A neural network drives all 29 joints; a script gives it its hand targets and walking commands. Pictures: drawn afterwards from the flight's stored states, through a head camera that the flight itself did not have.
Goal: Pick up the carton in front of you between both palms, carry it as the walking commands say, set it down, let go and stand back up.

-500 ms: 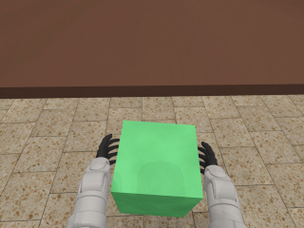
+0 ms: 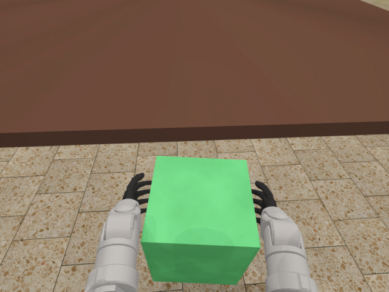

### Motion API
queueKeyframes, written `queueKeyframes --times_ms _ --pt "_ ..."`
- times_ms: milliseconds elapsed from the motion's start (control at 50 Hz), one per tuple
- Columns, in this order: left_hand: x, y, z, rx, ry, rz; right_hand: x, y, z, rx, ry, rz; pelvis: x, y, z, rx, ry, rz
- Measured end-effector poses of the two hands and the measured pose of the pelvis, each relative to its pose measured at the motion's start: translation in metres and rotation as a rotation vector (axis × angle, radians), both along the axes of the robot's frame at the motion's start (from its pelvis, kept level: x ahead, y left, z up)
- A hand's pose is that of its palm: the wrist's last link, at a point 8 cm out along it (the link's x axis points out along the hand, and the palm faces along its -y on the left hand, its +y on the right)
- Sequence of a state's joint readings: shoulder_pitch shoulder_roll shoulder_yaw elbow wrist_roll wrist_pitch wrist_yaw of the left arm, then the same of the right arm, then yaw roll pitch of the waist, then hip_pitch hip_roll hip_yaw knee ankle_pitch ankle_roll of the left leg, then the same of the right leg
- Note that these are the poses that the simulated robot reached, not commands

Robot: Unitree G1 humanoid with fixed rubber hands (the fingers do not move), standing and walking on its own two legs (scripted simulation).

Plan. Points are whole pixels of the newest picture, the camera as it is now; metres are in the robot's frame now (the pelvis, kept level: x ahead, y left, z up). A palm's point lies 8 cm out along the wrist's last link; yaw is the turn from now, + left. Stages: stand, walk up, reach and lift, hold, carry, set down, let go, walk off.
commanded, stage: reach and lift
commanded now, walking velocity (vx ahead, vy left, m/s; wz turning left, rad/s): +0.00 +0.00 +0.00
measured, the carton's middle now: (198, 222) +0.31 -0.01 -0.05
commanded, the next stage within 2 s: hold in 0.60 s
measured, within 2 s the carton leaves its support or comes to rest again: neither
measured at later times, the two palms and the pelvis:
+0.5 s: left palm (130, 198) +0.32 +0.14 +0.04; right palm (266, 204) +0.31 -0.15 +0.04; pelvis +0.03 -0.01 +0.01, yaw +0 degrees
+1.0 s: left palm (125, 202) +0.30 +0.15 +0.06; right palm (268, 208) +0.30 -0.15 +0.05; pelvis +0.02 -0.01 +0.01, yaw +0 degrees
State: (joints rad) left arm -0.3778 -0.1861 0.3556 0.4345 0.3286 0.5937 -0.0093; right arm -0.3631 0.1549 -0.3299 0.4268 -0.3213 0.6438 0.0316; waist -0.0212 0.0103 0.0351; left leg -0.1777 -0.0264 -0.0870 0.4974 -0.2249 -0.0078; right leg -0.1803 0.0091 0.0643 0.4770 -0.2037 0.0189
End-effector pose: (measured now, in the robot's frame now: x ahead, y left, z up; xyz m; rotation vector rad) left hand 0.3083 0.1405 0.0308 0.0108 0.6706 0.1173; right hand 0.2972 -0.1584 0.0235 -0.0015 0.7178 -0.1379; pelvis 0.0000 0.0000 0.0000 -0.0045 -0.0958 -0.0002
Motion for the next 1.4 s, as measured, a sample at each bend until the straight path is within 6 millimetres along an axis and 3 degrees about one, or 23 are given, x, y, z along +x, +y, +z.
queueKeyframes --times_ms 140,340,600,820,1200,1300,1400 --pt "0.007 -0.002 0.000 -0.007 -0.007 0.008 0.006 -0.001 -0.001 -0.015 -0.007 0.013 0.007 -0.004 0.002 0.004 0.013 -0.010" --pt "0.012 0.003 0.009 -0.011 -0.022 0.014 0.018 0.003 0.014 -0.030 -0.022 0.027 0.021 -0.008 0.007 0.002 0.012 0.000" --pt "0.011 0.001 0.013 0.019 -0.011 -0.024 0.010 0.002 0.016 -0.051 -0.012 0.028 0.030 -0.004 0.010 0.000 0.004 0.003" --pt "0.002 0.004 0.028 0.010 -0.038 -0.004 0.005 0.004 0.031 -0.041 -0.039 0.033 0.027 -0.006 0.010 0.005 -0.027 -0.012" --pt "-0.007 0.003 0.024 -0.021 -0.021 0.014 -0.003 0.003 0.030 -0.028 -0.024 0.015 0.006 -0.007 0.006 0.003 -0.049 -0.005" --pt "0.000 0.007 0.032 -0.035 -0.049 0.027 0.006 0.007 0.040 -0.023 -0.052 0.013 0.011 -0.005 0.005 -0.005 0.031 0.011" --pt "0.012 0.023 0.039 -0.039 -0.069 0.049 0.026 0.023 0.051 -0.032 -0.071 0.035 0.023 0.008 -0.001 0.010 0.086 0.017"
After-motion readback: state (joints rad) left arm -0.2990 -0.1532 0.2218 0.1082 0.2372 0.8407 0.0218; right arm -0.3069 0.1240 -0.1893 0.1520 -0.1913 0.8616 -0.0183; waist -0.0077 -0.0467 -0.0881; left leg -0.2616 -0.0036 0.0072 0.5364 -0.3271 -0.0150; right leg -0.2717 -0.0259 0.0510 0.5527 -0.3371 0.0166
